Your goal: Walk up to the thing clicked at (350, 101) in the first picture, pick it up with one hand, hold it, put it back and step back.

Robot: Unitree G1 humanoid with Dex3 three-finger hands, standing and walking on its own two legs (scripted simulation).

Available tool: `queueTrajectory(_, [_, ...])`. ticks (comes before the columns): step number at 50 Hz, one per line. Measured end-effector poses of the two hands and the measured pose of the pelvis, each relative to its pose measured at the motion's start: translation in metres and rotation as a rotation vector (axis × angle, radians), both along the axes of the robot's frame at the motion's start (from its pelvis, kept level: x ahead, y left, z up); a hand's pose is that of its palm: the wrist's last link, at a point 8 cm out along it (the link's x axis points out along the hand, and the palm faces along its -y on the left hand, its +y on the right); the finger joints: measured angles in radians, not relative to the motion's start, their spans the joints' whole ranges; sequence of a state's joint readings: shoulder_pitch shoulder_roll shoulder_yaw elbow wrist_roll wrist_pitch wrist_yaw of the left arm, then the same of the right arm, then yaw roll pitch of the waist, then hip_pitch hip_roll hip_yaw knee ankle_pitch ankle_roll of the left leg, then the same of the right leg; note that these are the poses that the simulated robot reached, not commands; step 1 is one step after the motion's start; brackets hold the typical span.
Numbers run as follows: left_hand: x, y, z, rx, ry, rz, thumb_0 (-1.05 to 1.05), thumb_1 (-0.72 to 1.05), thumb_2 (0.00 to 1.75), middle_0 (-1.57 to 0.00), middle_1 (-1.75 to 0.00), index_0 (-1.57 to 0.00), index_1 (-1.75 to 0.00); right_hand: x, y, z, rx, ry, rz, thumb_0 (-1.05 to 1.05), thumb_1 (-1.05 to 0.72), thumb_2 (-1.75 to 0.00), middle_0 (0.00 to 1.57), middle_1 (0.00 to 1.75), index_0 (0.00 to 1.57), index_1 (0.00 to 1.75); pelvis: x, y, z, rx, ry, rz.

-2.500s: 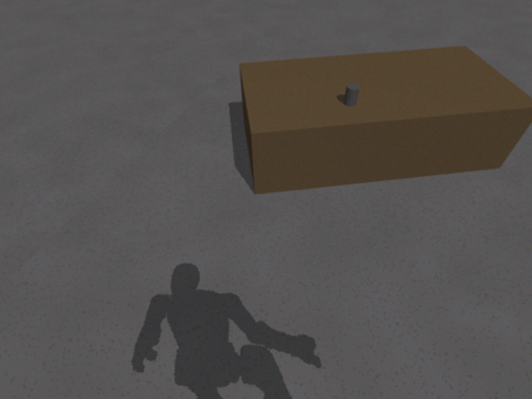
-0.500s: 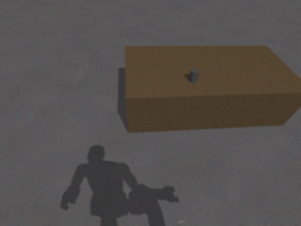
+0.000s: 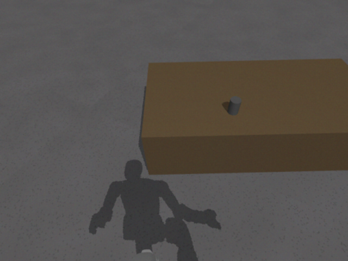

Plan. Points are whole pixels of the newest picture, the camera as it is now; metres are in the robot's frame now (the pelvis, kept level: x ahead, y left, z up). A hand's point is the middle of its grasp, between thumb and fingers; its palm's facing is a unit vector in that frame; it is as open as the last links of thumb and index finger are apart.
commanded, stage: walk up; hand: right
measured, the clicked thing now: (234, 106) +0.93 -0.26 -0.33
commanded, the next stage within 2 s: none
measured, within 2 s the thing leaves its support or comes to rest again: neither
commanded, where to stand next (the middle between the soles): +0.44 -0.07 m, yaw +3 degrees
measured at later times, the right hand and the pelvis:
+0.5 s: hand (334, 248) +0.21 -0.37 -0.15, palm faces -0.02 +0.91 -0.42, open 7.4 cm; pelvis +0.18 -0.08 -0.02, yaw -1 degrees
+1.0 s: hand (295, 164) +0.45 -0.35 -0.13, palm faces -0.09 +0.91 -0.40, open 7.4 cm; pelvis +0.33 -0.09 -0.01, yaw +3 degrees
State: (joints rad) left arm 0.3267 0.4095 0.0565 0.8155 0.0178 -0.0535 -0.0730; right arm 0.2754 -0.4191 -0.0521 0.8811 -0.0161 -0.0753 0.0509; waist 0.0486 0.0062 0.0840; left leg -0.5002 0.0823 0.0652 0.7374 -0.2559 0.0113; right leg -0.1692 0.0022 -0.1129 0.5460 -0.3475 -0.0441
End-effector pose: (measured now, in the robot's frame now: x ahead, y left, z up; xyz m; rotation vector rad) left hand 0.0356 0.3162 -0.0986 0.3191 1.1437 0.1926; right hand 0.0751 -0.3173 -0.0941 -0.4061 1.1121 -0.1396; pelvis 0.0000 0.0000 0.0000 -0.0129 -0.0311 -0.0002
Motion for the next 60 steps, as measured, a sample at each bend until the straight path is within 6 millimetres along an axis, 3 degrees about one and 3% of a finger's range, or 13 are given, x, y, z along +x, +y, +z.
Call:
queueTrajectory(6, [0.032, 0.002, -0.035, -0.03, 0.07, 0.022, 0.01, 0.9, 0.9, -0.2, -0.3, -0.21, -0.3, 0.067, 0.003, 0.004, -0.048, -0.083, 0.022, 0.0, -0.9, -0.9, 0.21, 0.3, 0.2, 0.3, 0.052, 0.004, -0.017, 0.015, -0.014, 0.005])
queueTrajectory(13, [0.103, -0.013, -0.027, -0.044, 0.054, -0.031, 0.01, 0.9, 0.9, -0.2, -0.3, -0.2, -0.3, 0.091, -0.012, 0.024, -0.061, -0.108, -0.035, 0.0, -0.9, -0.9, 0.21, 0.3, 0.21, 0.3, 0.097, -0.01, -0.004, 0.029, -0.026, -0.016])
queueTrajectory(19, [0.164, -0.031, -0.009, -0.024, 0.021, -0.064, 0.01, 0.9, 0.9, -0.2, -0.3, -0.2, -0.3, 0.101, -0.047, 0.02, -0.058, -0.048, -0.061, 0.0, -0.9, -0.9, 0.21, 0.3, 0.21, 0.3, 0.135, -0.034, 0.0, 0.03, -0.02, -0.02])
queueTrajectory(25, [0.221, -0.055, 0.003, 0.064, -0.042, -0.065, 0.01, 0.9, 0.9, -0.2, -0.3, -0.2, -0.3, 0.129, -0.098, -0.013, -0.043, 0.022, -0.09, 0.0, -0.9, -0.9, 0.21, 0.3, 0.21, 0.3, 0.183, -0.075, -0.016, 0.026, -0.014, -0.011])
queueTrajectory(29, [0.235, -0.075, 0.012, 0.083, -0.07, -0.027, 0.01, 0.9, 0.9, -0.2, -0.3, -0.2, -0.3, 0.166, -0.108, -0.024, -0.02, 0.06, -0.083, 0.01, -0.9, -0.9, 0.2, 0.3, 0.2, 0.3, 0.207, -0.09, -0.013, 0.02, -0.018, 0.0])
queueTrajectory(36, [0.242, -0.095, 0.017, 0.063, -0.003, 0.02, 0.01, 0.9, 0.9, -0.2, -0.3, -0.21, -0.3, 0.241, -0.099, -0.014, 0.042, 0.026, -0.01, 0.01, -0.91, -0.9, 0.2, 0.3, 0.2, 0.3, 0.249, -0.101, 0.002, 0.011, -0.007, 0.016])
queueTrajectory(42, [0.256, -0.092, 0.0, 0.035, 0.046, 0.053, 0.01, 0.9, 0.9, -0.2, -0.3, -0.21, -0.3, 0.306, -0.087, -0.005, 0.028, 0.008, 0.045, 0.01, -0.9, -0.9, 0.2, 0.3, 0.2, 0.3, 0.289, -0.098, -0.001, 0.001, -0.004, 0.036])
queueTrajectory(47, [0.285, -0.085, -0.027, 0.015, 0.079, 0.07, 0.01, 0.9, 0.9, -0.2, -0.3, -0.21, -0.3, 0.355, -0.076, -0.006, -0.01, -0.066, 0.057, 0.0, -0.9, -0.9, 0.2, 0.3, 0.2, 0.3, 0.316, -0.085, -0.016, 0.012, -0.016, 0.051])
queueTrajectory(54, [0.336, -0.094, -0.025, 0.004, 0.044, 0.032, 0.01, 0.9, 0.9, -0.2, -0.3, -0.2, -0.3, 0.375, -0.077, 0.005, -0.018, -0.091, 0.029, 0.0, -0.9, -0.9, 0.21, 0.3, 0.2, 0.3, 0.336, -0.09, -0.008, 0.017, -0.018, 0.038])
queueTrajectory(60, [0.354, -0.103, -0.026, 0.054, 0.03, 0.031, 0.0, 0.9, 0.9, -0.2, -0.3, -0.2, -0.3, 0.381, -0.095, -0.019, 0.003, -0.06, -0.002, 0.0, -0.9, -0.9, 0.21, 0.3, 0.2, 0.3, 0.344, -0.105, -0.02, 0.008, -0.025, 0.032])
